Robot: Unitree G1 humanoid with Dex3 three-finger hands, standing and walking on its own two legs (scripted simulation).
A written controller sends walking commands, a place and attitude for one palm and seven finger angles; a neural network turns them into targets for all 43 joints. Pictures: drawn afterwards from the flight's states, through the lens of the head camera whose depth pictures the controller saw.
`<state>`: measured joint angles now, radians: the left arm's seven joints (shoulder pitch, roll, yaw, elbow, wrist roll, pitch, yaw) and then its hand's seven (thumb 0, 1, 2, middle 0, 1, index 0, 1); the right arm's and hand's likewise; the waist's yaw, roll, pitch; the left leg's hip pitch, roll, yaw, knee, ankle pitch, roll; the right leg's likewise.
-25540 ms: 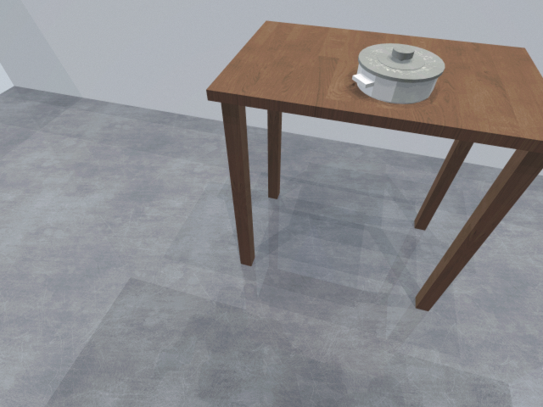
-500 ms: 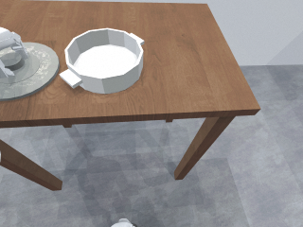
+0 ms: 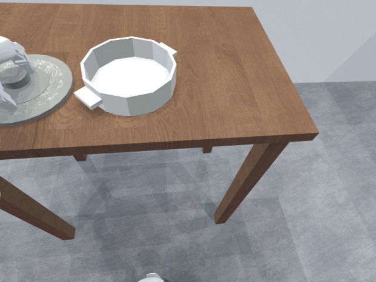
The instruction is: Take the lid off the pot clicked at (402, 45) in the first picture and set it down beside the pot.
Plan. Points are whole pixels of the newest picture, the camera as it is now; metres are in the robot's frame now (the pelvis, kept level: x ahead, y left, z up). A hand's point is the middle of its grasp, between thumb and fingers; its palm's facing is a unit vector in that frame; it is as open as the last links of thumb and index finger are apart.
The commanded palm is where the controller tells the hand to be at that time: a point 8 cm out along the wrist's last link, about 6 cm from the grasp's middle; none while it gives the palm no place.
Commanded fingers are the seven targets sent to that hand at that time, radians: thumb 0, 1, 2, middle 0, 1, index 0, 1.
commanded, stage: open the fingers wide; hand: left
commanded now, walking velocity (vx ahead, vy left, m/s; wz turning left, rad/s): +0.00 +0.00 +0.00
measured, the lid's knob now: (14, 77) +0.51 +0.33 +0.13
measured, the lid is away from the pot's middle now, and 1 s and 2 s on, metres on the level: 0.23 0.23 0.23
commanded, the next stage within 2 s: raise the empty hand in 0.06 s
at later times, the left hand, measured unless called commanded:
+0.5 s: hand out of the picture +0.47 +0.34 +0.18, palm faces -0.34 -0.11 -0.93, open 11.1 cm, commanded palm +0.48 +0.33 +0.24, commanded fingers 0.00 -0.13 0.90 -0.48 -0.62 -0.48 -0.62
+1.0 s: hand out of the picture +0.47 +0.34 +0.23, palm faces -0.29 -0.10 -0.95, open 11.0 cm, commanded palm +0.49 +0.33 +0.30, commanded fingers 0.00 -0.13 0.90 -0.48 -0.62 -0.48 -0.62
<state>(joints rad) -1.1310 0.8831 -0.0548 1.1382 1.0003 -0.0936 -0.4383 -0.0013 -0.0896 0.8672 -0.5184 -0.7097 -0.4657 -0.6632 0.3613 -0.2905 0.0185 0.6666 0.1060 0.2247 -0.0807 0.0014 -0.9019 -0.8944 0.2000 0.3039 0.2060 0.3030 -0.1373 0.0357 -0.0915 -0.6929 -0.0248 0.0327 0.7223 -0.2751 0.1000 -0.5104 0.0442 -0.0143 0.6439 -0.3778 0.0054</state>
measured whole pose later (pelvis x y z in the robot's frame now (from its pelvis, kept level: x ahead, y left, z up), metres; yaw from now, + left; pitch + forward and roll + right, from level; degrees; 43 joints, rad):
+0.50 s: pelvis +0.00 +0.01 +0.00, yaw +0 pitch +13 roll -4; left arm -1.18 0.88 -0.08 1.13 1.00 -0.06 -0.46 0.00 -0.12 0.90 -0.49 -0.62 -0.49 -0.61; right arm 0.35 -0.29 0.02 0.66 0.10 0.20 -0.08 0.00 -0.90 -0.89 0.20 0.30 0.21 0.30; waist -0.12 0.04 -0.09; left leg -0.66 -0.04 0.03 0.69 -0.26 0.11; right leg -0.47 0.03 -0.01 0.60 -0.36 0.01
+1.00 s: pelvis +0.00 +0.01 +0.01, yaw +1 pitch +12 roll -3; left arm -1.32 0.86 -0.16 1.14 1.01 0.01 -0.52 0.00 -0.13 0.90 -0.49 -0.62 -0.49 -0.61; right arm 0.34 -0.29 0.03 0.68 0.10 0.18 -0.07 0.00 -0.90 -0.89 0.20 0.30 0.21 0.30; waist -0.12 0.04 -0.09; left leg -0.62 -0.05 0.03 0.64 -0.24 0.12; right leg -0.44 0.02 -0.02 0.57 -0.35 0.00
